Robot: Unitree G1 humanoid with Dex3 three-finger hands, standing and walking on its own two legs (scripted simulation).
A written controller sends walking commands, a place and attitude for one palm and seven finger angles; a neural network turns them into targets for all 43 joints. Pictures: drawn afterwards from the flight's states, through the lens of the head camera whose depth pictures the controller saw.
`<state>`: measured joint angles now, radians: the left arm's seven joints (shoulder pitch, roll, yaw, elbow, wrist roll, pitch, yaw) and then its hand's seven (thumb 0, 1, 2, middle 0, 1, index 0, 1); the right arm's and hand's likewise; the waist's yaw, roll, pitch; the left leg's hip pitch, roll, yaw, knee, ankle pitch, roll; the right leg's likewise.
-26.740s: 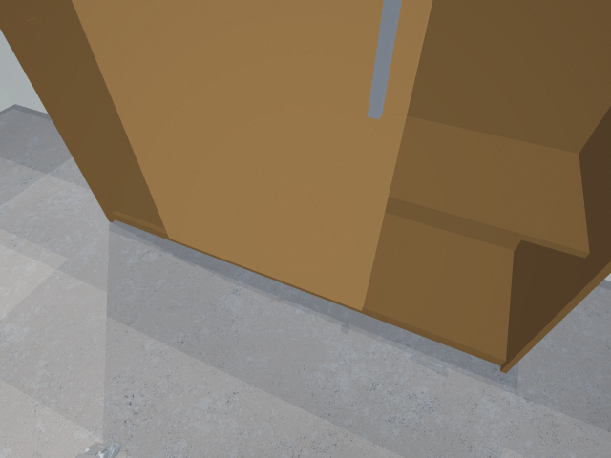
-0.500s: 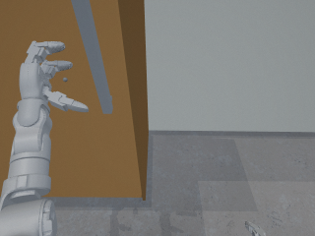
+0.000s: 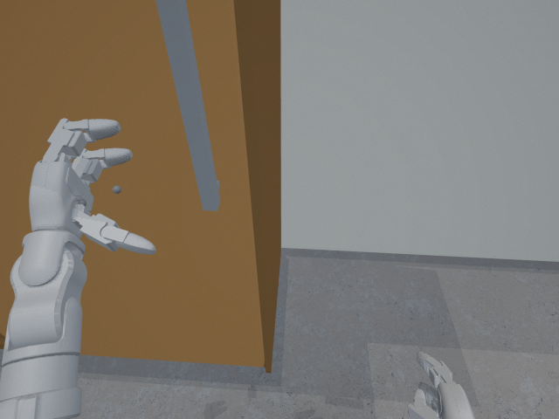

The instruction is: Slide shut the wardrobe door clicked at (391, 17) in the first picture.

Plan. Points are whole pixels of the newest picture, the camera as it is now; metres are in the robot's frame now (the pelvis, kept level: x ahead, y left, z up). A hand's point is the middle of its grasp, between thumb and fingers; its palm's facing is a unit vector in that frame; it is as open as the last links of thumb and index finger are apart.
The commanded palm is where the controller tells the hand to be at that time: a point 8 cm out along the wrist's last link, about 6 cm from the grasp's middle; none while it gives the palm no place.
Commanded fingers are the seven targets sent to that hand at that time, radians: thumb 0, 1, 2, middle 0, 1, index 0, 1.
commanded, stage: slip the hand off the handle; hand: left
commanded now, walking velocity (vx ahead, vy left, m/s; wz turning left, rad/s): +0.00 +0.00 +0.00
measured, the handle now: (198, 113) +0.44 +0.17 +0.25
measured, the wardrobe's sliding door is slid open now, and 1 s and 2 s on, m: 0.00 0.00 0.00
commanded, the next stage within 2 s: draw the hand back to the body in 0.14 s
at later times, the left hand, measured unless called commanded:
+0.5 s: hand (99, 224) +0.26 +0.24 +0.20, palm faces +0.07 -1.00 -0.05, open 14.7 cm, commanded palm +0.21 +0.28 +0.21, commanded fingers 0.00 -0.55 0.20 -0.25 -1.15 -0.25 -1.15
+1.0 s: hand (60, 270) +0.21 +0.26 +0.18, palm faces +0.45 -0.86 -0.24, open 13.3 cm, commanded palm +0.16 +0.29 +0.19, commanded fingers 0.00 0.10 0.51 -0.23 -0.77 -0.23 -0.77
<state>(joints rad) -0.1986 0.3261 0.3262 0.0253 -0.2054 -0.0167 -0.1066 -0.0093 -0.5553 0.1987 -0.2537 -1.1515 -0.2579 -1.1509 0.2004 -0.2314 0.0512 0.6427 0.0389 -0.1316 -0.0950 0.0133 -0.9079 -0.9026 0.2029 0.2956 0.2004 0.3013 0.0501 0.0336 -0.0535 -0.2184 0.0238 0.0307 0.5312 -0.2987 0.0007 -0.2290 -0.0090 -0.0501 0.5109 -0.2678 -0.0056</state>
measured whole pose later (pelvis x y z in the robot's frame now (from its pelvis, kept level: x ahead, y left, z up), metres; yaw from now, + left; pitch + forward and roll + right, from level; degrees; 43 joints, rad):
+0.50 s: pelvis -0.01 +0.00 +0.00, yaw +1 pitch -4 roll +0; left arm -0.08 0.41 0.37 -0.11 -0.35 0.39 -0.29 -0.01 -0.55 0.20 -0.25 -1.15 -0.26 -1.15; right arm 0.18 -0.25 0.10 0.63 0.07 -0.14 -0.12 0.02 -0.91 -0.90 0.20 0.30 0.20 0.30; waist 0.05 0.06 -0.06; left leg -0.15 0.02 0.02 0.50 -0.28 0.00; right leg -0.15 -0.02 -0.07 0.48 -0.25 -0.01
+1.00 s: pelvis -0.02 +0.00 +0.00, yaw +1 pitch -5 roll -1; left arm 0.21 0.33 0.32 -0.29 -0.12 -0.02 0.07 -0.01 -0.23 0.35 -0.24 -0.96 -0.25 -0.96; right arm 0.20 -0.22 0.06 0.66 0.00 -0.18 -0.08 0.01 -0.91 -0.90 0.20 0.30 0.20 0.30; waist 0.07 0.04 0.02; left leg -0.13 0.02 0.02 0.48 -0.26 0.00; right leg -0.12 -0.01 -0.06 0.44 -0.22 -0.01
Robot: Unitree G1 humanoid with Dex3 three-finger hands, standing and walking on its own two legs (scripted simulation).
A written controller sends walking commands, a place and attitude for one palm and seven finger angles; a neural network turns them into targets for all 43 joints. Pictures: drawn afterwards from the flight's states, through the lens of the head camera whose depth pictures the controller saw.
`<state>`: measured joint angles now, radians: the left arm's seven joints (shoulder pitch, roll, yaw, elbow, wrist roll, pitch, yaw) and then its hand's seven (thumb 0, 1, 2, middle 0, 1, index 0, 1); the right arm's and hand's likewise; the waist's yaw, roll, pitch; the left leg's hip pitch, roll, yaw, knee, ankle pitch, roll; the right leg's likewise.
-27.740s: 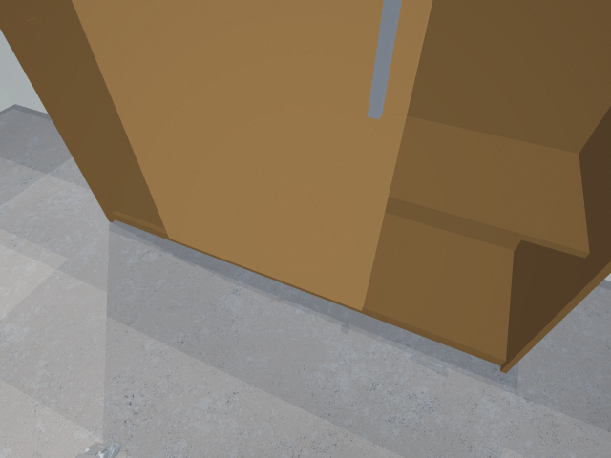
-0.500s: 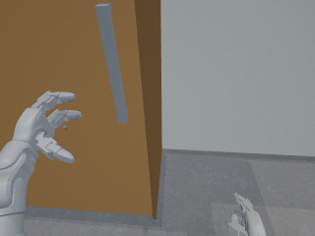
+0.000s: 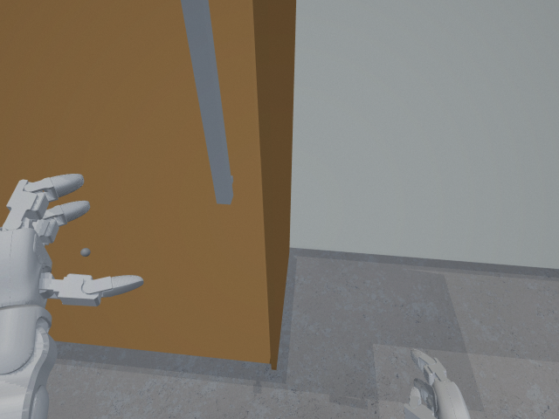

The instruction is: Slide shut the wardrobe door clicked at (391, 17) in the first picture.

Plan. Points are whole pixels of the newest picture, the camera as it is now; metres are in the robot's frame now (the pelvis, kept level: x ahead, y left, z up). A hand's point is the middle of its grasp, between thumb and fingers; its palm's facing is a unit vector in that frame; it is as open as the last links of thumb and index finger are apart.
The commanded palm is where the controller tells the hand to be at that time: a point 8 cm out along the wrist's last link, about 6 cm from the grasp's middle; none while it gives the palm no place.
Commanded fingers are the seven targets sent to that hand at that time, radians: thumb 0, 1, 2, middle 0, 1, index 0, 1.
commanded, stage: draw the hand back to the body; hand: left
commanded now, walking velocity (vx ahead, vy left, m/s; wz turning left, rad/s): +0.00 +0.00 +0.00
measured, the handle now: (215, 109) +0.46 +0.16 +0.24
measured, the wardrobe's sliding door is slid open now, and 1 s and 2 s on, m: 0.00 0.00 0.00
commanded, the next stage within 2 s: step back with the hand held close in 0.84 s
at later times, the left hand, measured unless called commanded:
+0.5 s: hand (73, 275) +0.21 +0.27 +0.16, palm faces +0.45 -0.82 -0.35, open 8.4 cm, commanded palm +0.16 +0.30 +0.17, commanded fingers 0.00 0.90 0.90 -0.20 -0.30 -0.20 -0.30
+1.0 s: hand (72, 276) +0.21 +0.27 +0.17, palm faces +0.46 -0.81 -0.36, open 7.4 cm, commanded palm +0.16 +0.30 +0.18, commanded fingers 0.00 0.90 0.90 -0.20 -0.30 -0.20 -0.30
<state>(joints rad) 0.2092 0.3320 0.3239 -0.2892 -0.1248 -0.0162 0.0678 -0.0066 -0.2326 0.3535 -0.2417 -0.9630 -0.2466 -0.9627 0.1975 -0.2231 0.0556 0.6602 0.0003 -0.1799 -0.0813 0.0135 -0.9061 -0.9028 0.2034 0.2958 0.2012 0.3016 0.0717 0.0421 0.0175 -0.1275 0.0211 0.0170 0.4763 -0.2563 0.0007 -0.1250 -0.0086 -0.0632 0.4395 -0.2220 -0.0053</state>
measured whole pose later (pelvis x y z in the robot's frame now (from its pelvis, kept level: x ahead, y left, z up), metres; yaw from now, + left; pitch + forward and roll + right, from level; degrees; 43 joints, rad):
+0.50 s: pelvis +0.02 +0.01 +0.00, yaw -1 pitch -6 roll -1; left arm 0.43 0.34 0.33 -0.37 -0.08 -0.08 0.09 0.01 0.65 0.78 -0.22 -0.44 -0.22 -0.44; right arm 0.19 -0.22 0.02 0.65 -0.02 -0.15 -0.08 0.01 -0.91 -0.90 0.20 0.30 0.20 0.30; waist 0.08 0.05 0.02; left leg -0.07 0.01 0.04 0.42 -0.26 0.01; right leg -0.07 -0.02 -0.04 0.39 -0.22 0.01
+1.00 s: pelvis +0.01 +0.00 +0.00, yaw +0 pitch -6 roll -1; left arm 0.42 0.34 0.34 -0.37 -0.07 -0.07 0.10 0.02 0.89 0.90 -0.21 -0.30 -0.21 -0.30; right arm 0.20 -0.22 0.03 0.66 -0.02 -0.14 -0.08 0.01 -0.91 -0.90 0.20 0.30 0.20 0.30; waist 0.08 0.05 0.02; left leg -0.07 0.02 0.02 0.42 -0.25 0.00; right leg -0.06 -0.01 -0.06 0.38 -0.21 0.00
